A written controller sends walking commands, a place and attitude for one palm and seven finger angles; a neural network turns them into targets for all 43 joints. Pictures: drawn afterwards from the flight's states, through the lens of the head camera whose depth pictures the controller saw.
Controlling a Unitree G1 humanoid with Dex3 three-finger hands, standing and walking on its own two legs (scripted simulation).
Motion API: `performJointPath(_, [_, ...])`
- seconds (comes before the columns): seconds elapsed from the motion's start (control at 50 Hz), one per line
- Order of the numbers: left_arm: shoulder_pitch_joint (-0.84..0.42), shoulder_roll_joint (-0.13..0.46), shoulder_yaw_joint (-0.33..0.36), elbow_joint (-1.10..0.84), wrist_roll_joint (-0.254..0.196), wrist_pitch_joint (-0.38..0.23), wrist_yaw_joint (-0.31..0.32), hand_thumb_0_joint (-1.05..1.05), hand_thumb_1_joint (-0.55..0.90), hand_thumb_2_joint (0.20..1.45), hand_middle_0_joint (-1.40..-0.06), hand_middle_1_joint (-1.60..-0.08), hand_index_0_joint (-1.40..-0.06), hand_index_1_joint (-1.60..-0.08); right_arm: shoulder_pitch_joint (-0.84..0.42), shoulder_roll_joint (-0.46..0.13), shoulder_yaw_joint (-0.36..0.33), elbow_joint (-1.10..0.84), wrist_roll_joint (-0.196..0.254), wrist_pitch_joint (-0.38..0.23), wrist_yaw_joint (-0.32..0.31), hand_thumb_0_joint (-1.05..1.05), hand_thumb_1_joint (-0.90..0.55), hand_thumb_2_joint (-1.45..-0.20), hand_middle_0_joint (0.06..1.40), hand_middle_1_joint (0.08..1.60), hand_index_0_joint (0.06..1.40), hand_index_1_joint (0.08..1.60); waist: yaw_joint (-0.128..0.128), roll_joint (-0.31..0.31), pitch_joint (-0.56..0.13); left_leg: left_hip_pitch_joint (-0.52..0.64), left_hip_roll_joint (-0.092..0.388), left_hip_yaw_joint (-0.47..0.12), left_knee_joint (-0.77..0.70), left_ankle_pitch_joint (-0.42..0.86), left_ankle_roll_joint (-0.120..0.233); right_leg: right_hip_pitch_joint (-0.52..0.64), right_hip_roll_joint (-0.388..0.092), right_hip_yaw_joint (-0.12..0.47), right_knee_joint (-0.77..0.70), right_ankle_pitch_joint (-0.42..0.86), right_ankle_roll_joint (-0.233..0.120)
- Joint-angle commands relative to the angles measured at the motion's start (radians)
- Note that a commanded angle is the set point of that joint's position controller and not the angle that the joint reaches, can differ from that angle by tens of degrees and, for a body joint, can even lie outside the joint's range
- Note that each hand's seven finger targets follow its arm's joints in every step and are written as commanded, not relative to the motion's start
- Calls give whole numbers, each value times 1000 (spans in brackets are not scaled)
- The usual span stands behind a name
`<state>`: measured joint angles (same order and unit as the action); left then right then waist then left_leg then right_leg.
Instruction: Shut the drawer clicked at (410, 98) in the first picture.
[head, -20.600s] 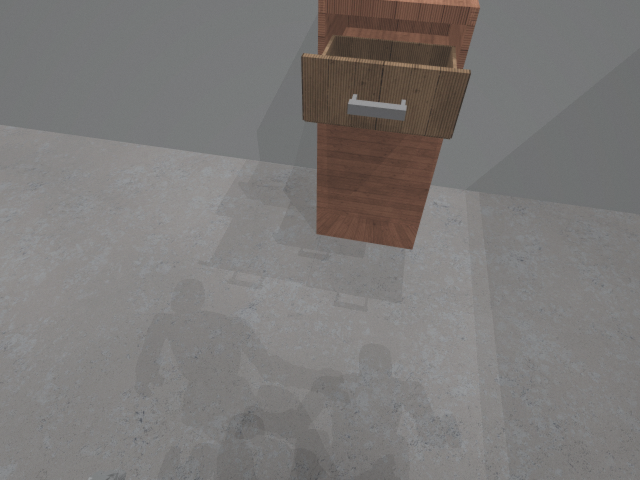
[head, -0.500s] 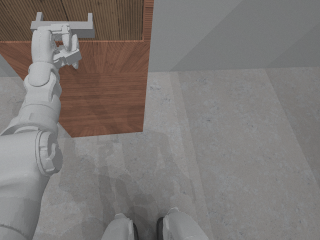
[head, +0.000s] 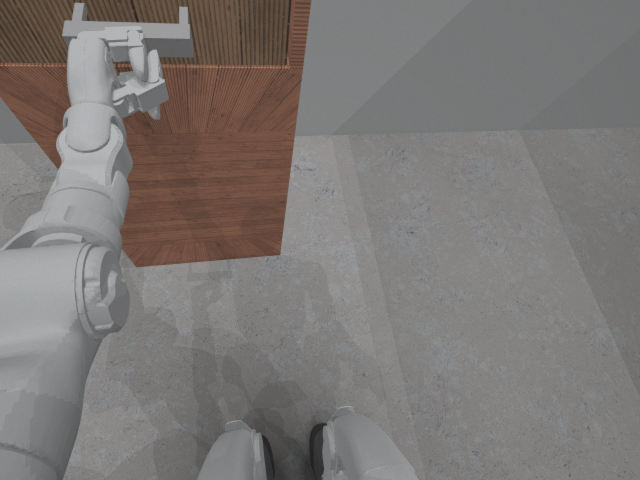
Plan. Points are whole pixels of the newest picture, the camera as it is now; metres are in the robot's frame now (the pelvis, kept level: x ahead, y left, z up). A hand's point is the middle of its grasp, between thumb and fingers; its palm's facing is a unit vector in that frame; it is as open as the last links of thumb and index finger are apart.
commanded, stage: pull the fist back off the drawer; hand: left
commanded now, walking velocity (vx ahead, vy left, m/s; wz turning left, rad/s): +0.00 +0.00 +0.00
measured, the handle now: (132, 26) +0.64 +0.14 +0.11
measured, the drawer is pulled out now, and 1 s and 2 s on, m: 0.00 0.00 0.00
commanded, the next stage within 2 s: draw the hand back to the body in 0.50 s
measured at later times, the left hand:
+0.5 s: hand (162, 88) +0.56 +0.11 +0.09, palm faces +0.03 -1.00 -0.02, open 3.1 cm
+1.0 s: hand (99, 152) +0.44 +0.15 +0.14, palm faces +0.04 -1.00 -0.02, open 3.2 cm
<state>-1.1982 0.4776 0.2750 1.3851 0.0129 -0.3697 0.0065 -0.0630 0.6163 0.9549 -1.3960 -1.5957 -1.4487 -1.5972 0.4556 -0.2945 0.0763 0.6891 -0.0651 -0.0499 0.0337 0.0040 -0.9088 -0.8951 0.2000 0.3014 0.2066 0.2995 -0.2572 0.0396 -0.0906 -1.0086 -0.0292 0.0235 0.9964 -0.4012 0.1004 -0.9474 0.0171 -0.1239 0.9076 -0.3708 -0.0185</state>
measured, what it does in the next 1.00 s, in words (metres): shifts its weight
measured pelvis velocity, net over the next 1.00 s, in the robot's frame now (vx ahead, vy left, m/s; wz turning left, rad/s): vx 0.07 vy -0.02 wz -0.03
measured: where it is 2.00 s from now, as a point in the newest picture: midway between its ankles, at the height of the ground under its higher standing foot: outside the picture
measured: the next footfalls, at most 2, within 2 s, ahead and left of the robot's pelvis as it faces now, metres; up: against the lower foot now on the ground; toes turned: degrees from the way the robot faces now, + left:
none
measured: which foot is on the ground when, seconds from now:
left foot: down 0.00-1.00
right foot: down 0.00-1.00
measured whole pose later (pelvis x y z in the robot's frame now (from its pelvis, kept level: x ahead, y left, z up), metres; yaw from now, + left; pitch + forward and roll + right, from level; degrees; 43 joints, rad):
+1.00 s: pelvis +0.07 -0.02 +0.04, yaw -2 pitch +11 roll -2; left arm -0.26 0.26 0.24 0.42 -0.21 -0.21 -0.14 0.01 0.90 0.90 -1.40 -1.60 -1.40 -1.60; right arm 0.29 -0.27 0.02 0.55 0.05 0.01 0.01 0.01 -0.91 -0.90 0.20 0.30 0.20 0.30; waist -0.04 0.05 -0.12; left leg -0.49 -0.02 0.05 0.72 -0.41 0.06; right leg -0.48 0.06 -0.05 0.68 -0.38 -0.04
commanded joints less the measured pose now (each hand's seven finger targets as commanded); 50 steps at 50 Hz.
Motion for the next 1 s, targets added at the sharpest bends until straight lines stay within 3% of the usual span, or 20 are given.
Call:
performJointPath(0.0, [-696, 153, 15, -288, -14, -74, 32, 0, 900, 900, -1400, -1600, -1400, -1600, 211, -214, -79, -15, 0, -4, -7, 0, -900, -900, 200, 300, 200, 300, -92, 170, -447, 598, 93, -274, -171, 72, -100, -78, 23, 67, -97, 39, -5])
performJointPath(0.06, [-646, 160, 31, -267, -12, -75, 27, 0, 900, 900, -1400, -1600, -1400, -1600, 204, -212, -83, -21, 1, 5, 0, 0, -900, -900, 200, 300, 200, 300, -72, 160, -446, 571, 86, -260, -167, 59, -93, -55, 25, 72, -100, 33, -8])
performJointPath(0.08, [-635, 198, 61, -272, -14, -77, 26, 0, 900, 900, -1400, -1600, -1400, -1600, 209, -214, -82, -24, 0, 10, 0, 0, -900, -900, 200, 300, 200, 300, -64, 172, -454, 574, 83, -250, -164, 85, -93, -40, 27, 72, -98, 42, -11])
performJointPath(0.18, [-532, 134, 30, -280, -27, -73, 1, 0, 900, 900, -1400, -1600, -1400, -1600, 196, -201, -86, -43, 7, 28, 10, 0, -900, -900, 200, 300, 200, 300, -40, 147, -450, 579, 80, -230, -162, 125, -88, -3, 31, 73, -105, 62, -13])
performJointPath(0.24, [-454, 163, 72, -334, -40, -77, -10, 0, 900, 900, -1400, -1600, -1400, -1600, 188, -197, -91, -59, 11, 41, 12, 0, -900, -900, 200, 300, 200, 300, 3, 152, -494, 588, 71, -192, -154, 216, -87, 72, 36, 77, -114, 102, -17])
performJointPath(0.32, [-299, 170, 101, -372, -65, -78, -31, 0, 900, 900, -1400, -1600, -1400, -1600, 170, -179, -91, -91, 24, 64, 12, 0, -900, -900, 200, 300, 200, 300, 44, 92, -503, 541, 57, -124, -147, 302, -74, 205, 43, 90, -127, 185, -14])
performJointPath(0.36, [-235, 128, 78, -415, -69, -85, -40, 0, 900, 900, -1400, -1600, -1400, -1600, 155, -165, -93, -109, 29, 72, 16, 0, -900, -900, 200, 300, 200, 300, 64, 88, -504, 542, 52, -105, -152, 339, -70, 254, 45, 96, -130, 237, -15])
performJointPath(0.46, [-179, 141, 89, -417, -72, -77, -46, 0, 900, 900, -1400, -1600, -1400, -1600, 141, -158, -100, -110, 43, 96, 12, 0, -900, -900, 200, 300, 200, 300, 59, 18, -403, 468, 46, -69, -156, 326, -56, 304, 43, 113, -146, 289, -6])
performJointPath(0.5, [-149, 210, 146, -444, -77, -80, -47, 0, 900, 900, -1400, -1600, -1400, -1600, 143, -160, -102, -118, 47, 104, 3, 0, -900, -900, 200, 300, 200, 300, 82, 23, -445, 471, 39, -56, -157, 376, -56, 371, 40, 126, -137, 362, -7])
performJointPath(0.52, [-162, 150, 98, -473, -82, -82, -55, 0, 900, 900, -1400, -1600, -1400, -1600, 128, -148, -99, -125, 49, 103, 3, 0, -900, -900, 200, 300, 200, 300, 76, 60, -460, 492, 36, -52, -156, 400, -57, 374, 38, 129, -136, 393, -6])
performJointPath(0.58, [-162, 114, 69, -546, -91, -104, -75, 0, 900, 900, -1400, -1600, -1400, -1600, 126, -137, -105, -119, 50, 102, 4, 0, -900, -900, 200, 300, 200, 300, 78, 102, -512, 593, 45, -63, -141, 522, -64, 362, 39, 122, -121, 467, -8])
performJointPath(0.62, [20, 138, 112, -656, -117, -107, -95, 0, 900, 900, -1400, -1600, -1400, -1600, 113, -142, -116, -147, 55, 101, 9, 0, -900, -900, 200, 300, 200, 300, 144, 133, -634, 688, 48, -66, -146, 663, -74, 437, 41, 122, -122, 545, -10])
performJointPath(0.66, [172, 113, 105, -750, -150, -83, -116, 0, 900, 900, -1400, -1600, -1400, -1600, 88, -131, -118, -172, 68, 97, 10, 0, -900, -900, 200, 300, 200, 300, 175, 116, -654, 720, 53, -58, -165, 748, -76, 513, 35, 123, -137, 637, -8])
performJointPath(0.7, [314, 25, 47, -819, -182, -34, -139, 0, 900, 900, -1400, -1600, -1400, -1600, 61, -115, -117, -195, 86, 88, 15, 0, -900, -900, 200, 300, 200, 300, 182, 51, -598, 704, 55, -44, -190, 775, -65, 563, 30, 122, -160, 713, 0])
performJointPath(0.76, [459, 22, 62, -906, -220, 50, -147, 0, 900, 900, -1400, -1600, -1400, -1600, 6, -119, -119, -216, 107, 76, 6, 0, -900, -900, 200, 300, 200, 300, 197, -49, -456, 600, 40, -6, -244, 597, -49, 652, 16, 130, -204, 749, 15])
performJointPath(0.78, [479, 47, 76, -952, -224, 65, -144, 0, 900, 900, -1400, -1600, -1400, -1600, -12, -125, -119, -224, 110, 72, 0, 0, -900, -900, 200, 300, 200, 300, 202, -51, -429, 591, 36, 0, -259, 561, -48, 668, 12, 130, -213, 730, 13])
performJointPath(0.84, [505, 14, 44, -1072, -232, 80, -135, 0, 900, 900, -1400, -1600, -1400, -1600, -80, -111, -109, -237, 120, 50, -17, 0, -900, -900, 200, 300, 200, 300, 199, -17, -310, 601, 31, -3, -303, 436, -51, 628, 15, 129, -256, 580, 6])
performJointPath(0.88, [538, -15, 11, -1175, -236, 77, -135, 0, 900, 900, -1400, -1600, -1400, -1600, -104, -105, -107, -243, 119, 32, -27, 0, -900, -900, 200, 300, 200, 300, 198, 29, -302, 676, 38, -14, -302, 532, -49, 617, 15, 127, -257, 603, 3])
performJointPath(0.92, [599, -26, -9, -1257, -243, 88, -149, 0, 900, 900, -1400, -1600, -1400, -1600, -105, -101, -110, -239, 117, 14, -31, 0, -900, -900, 200, 300, 200, 300, 208, 63, -373, 762, 46, -28, -290, 700, -57, 647, 8, 124, -245, 704, 9])
performJointPath(0.98, [632, -2, 1, -1317, -254, 120, -168, 0, 900, 900, -1400, -1600, -1400, -1600, -140, -103, -106, -233, 120, -8, -47, 0, -900, -900, 200, 300, 200, 300, 208, 44, -352, 804, 52, -45, -311, 684, -67, 638, 8, 116, -262, 639, 7])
